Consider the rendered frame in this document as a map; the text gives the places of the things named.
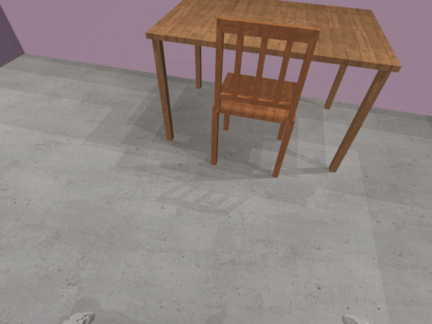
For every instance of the chair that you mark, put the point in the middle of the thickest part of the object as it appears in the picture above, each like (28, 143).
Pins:
(253, 96)

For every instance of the table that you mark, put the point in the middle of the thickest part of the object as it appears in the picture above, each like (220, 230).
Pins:
(348, 37)

